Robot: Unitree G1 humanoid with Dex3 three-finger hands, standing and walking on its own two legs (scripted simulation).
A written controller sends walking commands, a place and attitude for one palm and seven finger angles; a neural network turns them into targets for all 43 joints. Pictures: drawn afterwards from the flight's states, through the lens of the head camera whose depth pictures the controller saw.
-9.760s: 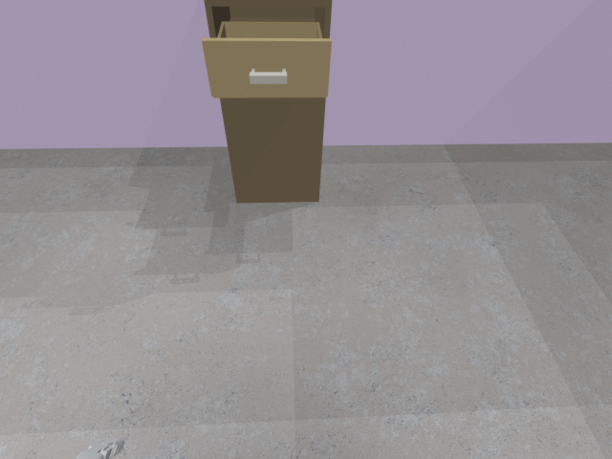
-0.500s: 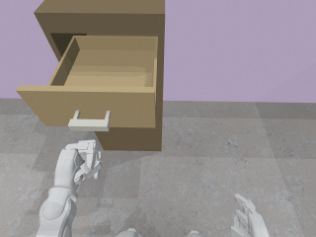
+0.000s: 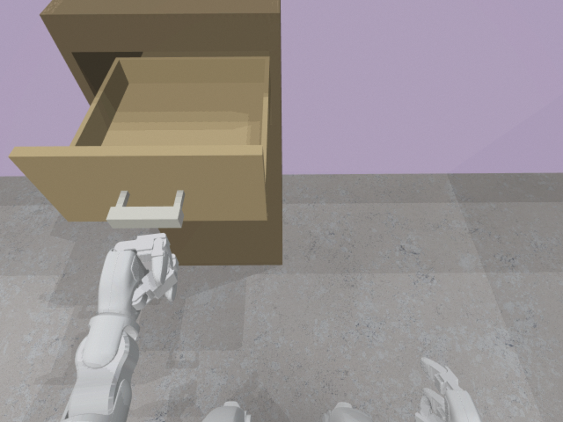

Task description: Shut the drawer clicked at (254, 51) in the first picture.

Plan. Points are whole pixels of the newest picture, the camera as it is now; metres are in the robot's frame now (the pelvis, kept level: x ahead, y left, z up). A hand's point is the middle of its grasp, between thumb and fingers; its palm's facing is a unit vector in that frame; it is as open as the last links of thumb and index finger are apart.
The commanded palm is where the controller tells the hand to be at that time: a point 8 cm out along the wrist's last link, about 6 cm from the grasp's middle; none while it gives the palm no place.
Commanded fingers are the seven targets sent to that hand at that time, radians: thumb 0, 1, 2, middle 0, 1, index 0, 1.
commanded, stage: bring the fist close to the handle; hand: left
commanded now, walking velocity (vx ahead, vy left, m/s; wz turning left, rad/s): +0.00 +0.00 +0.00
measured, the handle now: (149, 206) +0.41 +0.22 +0.05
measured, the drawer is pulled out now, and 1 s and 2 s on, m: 0.26 0.22 0.08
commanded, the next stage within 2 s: push the drawer shut in 0.08 s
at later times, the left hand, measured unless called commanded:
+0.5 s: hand (174, 251) +0.34 +0.17 +0.05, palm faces +0.01 -1.00 -0.04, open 3.3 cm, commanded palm +0.31 +0.22 +0.05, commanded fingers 0.00 0.90 0.90 -1.40 -1.60 -1.40 -1.60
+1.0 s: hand (176, 230) +0.37 +0.17 +0.05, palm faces +0.02 -1.00 -0.05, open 2.9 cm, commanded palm +0.37 +0.23 +0.05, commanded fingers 0.00 0.90 0.90 -1.40 -1.60 -1.40 -1.60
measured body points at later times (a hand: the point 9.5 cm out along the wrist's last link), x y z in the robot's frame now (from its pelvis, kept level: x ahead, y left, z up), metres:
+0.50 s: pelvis +0.00 +0.00 +0.00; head +0.08 -0.01 +0.44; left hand +0.33 +0.22 +0.06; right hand +0.15 -0.25 -0.10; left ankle +0.01 +0.12 -0.68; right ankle +0.02 -0.10 -0.68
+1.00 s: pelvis -0.02 +0.00 -0.01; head +0.06 +0.00 +0.44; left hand +0.37 +0.22 +0.05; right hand +0.10 -0.25 -0.12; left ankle +0.01 +0.12 -0.68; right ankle +0.02 -0.10 -0.68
